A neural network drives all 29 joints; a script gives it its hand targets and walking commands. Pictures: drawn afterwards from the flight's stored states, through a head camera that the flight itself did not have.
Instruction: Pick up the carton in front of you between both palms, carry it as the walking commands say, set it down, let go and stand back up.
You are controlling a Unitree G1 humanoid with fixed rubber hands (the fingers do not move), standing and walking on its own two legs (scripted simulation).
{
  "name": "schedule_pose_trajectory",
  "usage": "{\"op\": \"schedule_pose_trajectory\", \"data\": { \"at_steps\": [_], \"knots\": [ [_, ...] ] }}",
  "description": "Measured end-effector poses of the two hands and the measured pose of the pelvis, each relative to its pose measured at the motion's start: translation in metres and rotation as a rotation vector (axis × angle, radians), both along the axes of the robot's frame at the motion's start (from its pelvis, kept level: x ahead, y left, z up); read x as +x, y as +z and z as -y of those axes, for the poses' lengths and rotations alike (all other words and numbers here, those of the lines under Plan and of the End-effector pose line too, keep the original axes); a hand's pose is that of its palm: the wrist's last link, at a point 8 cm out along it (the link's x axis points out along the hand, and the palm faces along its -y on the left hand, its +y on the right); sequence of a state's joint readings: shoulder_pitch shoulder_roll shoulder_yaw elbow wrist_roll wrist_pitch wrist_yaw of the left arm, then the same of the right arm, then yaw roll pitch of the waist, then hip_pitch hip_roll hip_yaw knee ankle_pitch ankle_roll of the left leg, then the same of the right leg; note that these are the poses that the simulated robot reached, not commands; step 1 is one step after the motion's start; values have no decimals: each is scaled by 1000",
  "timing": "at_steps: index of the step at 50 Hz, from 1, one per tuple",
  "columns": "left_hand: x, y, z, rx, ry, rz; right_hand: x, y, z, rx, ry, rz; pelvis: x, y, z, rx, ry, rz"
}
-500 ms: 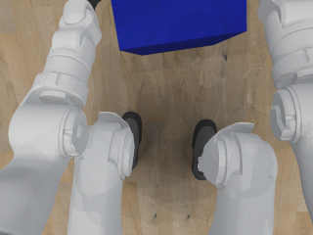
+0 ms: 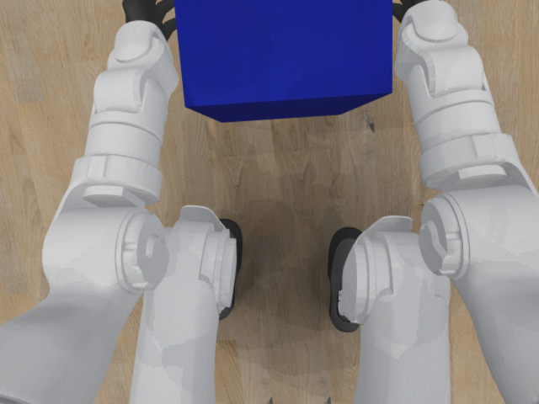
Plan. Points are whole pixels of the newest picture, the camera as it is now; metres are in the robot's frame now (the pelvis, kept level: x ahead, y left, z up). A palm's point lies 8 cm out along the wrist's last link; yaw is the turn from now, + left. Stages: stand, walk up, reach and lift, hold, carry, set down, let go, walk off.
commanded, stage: reach and lift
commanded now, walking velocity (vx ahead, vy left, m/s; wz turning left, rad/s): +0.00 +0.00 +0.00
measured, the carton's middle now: (279, 35) +0.55 +0.01 -0.21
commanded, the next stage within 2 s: none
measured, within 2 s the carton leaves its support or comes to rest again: neither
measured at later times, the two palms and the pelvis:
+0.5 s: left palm (21, 3) +0.48 +0.15 +0.06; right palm out of the picture +0.50 -0.15 +0.06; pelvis -0.01 +0.01 +0.12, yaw -2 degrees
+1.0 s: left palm out of the picture +0.45 +0.14 +0.22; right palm out of the picture +0.45 -0.16 +0.21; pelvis +0.03 +0.00 +0.25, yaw -3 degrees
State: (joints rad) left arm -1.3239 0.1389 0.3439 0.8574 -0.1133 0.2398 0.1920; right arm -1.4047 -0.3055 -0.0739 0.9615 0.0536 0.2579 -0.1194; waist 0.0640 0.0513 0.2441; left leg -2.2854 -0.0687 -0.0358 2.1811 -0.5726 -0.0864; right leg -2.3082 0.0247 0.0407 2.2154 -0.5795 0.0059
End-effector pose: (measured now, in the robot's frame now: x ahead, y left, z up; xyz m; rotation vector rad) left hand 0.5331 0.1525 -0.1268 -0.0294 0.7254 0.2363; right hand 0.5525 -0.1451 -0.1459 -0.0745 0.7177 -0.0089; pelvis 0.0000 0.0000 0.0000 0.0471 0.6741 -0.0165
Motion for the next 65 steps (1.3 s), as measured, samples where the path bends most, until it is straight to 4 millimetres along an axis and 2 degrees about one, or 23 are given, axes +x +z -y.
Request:
{"op": "schedule_pose_trajectory", "data": {
  "at_steps": [4, 9, 14, 22, 31, 47, 65],
  "knots": [
    [-12, 36, 7, -25, 0, 39, -10, 46, 8, 17, -33, 33, -1, 14, -5, -5, -15, -22],
    [-26, 88, 16, -47, -12, 49, -25, 109, 17, 30, -72, 39, -5, 41, -8, -7, -32, -45],
    [-40, 128, 13, -35, -19, 21, -37, 152, 14, 23, -70, 11, -11, 71, -9, -5, -40, -62],
    [-48, 171, 4, -26, -19, 33, -47, 191, 5, 25, -67, 23, -13, 106, -9, -11, -28, -83],
    [-53, 216, 11, -27, -45, 46, -63, 233, 12, 36, -105, 36, -1, 141, -10, -20, -30, -75],
    [-80, 326, 9, -29, -63, 37, -96, 342, 11, 47, -132, 26, 29, 230, -5, -27, -34, 60],
    [-108, 435, 10, -30, -106, 37, -137, 451, 12, 48, -178, 28, 63, 329, -7, -48, -39, 285]
  ]
}}
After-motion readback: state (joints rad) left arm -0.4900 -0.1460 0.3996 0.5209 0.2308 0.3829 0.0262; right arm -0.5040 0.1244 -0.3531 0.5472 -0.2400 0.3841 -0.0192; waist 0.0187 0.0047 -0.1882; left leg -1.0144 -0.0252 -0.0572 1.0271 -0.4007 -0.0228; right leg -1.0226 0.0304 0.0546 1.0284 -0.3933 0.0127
